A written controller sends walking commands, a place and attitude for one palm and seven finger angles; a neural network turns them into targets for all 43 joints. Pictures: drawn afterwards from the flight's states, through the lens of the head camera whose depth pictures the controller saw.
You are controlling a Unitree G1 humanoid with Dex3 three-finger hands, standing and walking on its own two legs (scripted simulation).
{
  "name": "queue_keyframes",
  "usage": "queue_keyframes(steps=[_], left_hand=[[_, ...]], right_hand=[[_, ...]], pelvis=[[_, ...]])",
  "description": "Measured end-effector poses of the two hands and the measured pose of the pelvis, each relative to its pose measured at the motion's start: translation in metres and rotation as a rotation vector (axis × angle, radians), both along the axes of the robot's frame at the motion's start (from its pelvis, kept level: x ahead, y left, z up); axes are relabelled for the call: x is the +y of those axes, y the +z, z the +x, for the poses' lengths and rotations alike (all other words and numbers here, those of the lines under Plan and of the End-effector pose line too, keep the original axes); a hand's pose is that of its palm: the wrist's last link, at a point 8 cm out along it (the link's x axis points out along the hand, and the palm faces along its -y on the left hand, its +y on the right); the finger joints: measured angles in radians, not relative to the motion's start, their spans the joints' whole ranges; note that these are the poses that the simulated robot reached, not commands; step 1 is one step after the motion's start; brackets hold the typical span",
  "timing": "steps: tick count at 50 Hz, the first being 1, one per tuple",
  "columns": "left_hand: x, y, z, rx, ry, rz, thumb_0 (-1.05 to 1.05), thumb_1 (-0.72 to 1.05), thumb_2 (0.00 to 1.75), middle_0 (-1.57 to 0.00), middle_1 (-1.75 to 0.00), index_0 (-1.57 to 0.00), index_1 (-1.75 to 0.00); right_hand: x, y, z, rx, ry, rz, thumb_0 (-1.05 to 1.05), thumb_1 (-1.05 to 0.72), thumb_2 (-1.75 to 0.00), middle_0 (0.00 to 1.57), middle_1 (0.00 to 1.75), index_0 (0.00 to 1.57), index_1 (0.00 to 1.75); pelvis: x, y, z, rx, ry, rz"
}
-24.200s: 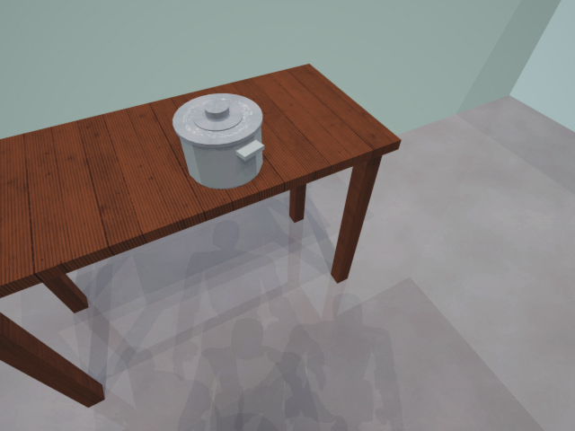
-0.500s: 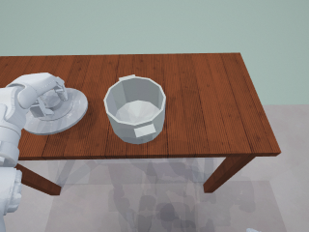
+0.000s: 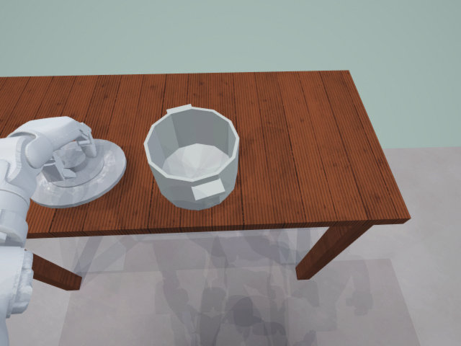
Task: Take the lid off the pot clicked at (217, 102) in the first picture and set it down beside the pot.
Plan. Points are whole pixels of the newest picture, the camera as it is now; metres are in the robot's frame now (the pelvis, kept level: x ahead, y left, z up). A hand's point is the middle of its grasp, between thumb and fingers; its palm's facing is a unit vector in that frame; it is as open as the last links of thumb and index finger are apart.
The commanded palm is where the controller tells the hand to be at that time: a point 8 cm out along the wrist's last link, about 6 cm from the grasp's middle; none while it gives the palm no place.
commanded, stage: lower the lid onto the table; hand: left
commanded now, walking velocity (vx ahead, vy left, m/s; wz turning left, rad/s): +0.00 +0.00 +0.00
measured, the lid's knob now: (73, 161) +0.45 +0.29 +0.02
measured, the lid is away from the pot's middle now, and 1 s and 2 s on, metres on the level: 0.23 0.24 0.24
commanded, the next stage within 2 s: open the fingers wide in 0.50 s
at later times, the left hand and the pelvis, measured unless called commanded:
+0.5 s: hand (70, 168) +0.43 +0.29 +0.02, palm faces -0.52 -0.07 -0.85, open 7.9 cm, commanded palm +0.46 +0.29 +0.07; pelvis +0.00 +0.00 -0.01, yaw -1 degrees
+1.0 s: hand (68, 177) +0.42 +0.30 +0.01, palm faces -0.47 -0.07 -0.88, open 7.9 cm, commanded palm +0.44 +0.29 +0.07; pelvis -0.01 +0.00 -0.01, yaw -1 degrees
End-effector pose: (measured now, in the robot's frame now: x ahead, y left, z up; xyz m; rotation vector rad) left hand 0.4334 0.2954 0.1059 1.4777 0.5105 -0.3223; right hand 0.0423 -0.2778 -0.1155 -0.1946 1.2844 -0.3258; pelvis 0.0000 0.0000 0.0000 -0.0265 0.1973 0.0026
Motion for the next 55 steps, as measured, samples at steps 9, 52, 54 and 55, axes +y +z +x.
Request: queue_keyframes(steps=[9, 52, 54, 55], left_hand=[[-0.004, -0.009, 0.006, 0.005, -0.007, 0.003, -0.02, 0.19, 0.84, -0.71, -0.91, -0.64, -0.87], [0.005, -0.037, -0.008, -0.030, 0.001, 0.020, 0.00, 0.26, 0.76, -0.64, -0.96, -0.58, -0.93], [0.004, -0.037, -0.007, -0.026, -0.004, 0.021, 0.00, 0.26, 0.75, -0.62, -0.96, -0.57, -0.93], [0.004, -0.037, -0.006, -0.026, -0.006, 0.018, 0.00, 0.26, 0.75, -0.62, -0.96, -0.57, -0.93]], right_hand=[[-0.001, -0.001, -0.018, 0.026, -0.028, -0.013, 0.00, -0.91, -0.90, 0.21, 0.30, 0.20, 0.30], [0.006, -0.011, -0.024, 0.026, -0.021, -0.010, 0.00, -0.91, -0.90, 0.21, 0.30, 0.20, 0.30], [0.005, -0.010, -0.026, 0.029, -0.023, -0.015, 0.00, -0.91, -0.90, 0.21, 0.30, 0.20, 0.30], [0.005, -0.010, -0.027, 0.032, -0.023, -0.017, 0.00, -0.91, -0.90, 0.21, 0.30, 0.20, 0.30]], pelvis=[[0.001, -0.003, -0.002, 0.020, -0.008, -0.002], [0.004, -0.015, -0.014, 0.059, -0.009, -0.011], [0.004, -0.015, -0.014, 0.060, -0.009, -0.012], [0.004, -0.015, -0.014, 0.061, -0.010, -0.012]])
